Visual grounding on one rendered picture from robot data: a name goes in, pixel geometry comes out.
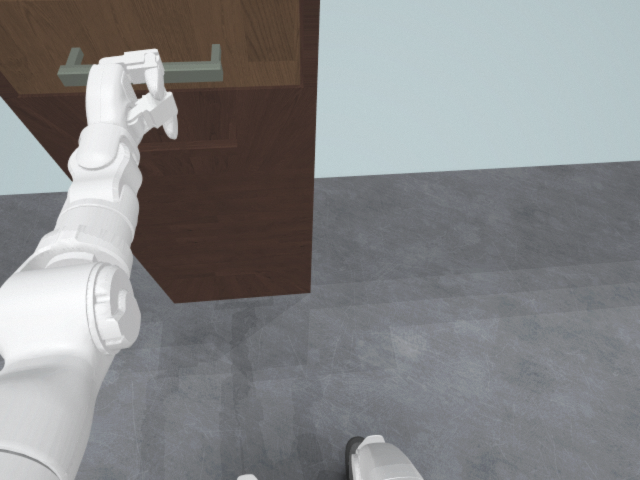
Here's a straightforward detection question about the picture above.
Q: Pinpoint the drawer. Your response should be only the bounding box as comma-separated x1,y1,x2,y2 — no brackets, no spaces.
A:
0,0,300,94

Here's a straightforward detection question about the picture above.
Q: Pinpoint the handle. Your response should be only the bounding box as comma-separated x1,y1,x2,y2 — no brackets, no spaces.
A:
138,139,239,159
57,44,223,87

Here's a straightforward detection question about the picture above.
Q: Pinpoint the right robot shin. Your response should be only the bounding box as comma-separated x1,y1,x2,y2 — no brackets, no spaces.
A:
357,435,385,449

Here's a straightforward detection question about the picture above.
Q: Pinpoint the left robot upper arm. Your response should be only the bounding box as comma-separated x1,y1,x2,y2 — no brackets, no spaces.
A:
0,261,141,480

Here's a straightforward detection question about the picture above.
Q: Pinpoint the left robot forearm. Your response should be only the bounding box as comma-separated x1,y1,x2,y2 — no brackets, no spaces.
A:
0,123,142,359

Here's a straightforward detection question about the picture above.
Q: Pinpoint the cabinet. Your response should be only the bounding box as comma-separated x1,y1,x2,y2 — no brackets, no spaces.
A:
0,0,320,304

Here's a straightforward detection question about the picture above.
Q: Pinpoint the right robot thigh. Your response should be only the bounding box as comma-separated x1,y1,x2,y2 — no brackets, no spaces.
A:
352,442,424,480

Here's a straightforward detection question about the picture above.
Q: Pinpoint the left robot hand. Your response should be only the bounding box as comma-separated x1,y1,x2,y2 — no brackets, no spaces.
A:
86,49,178,147

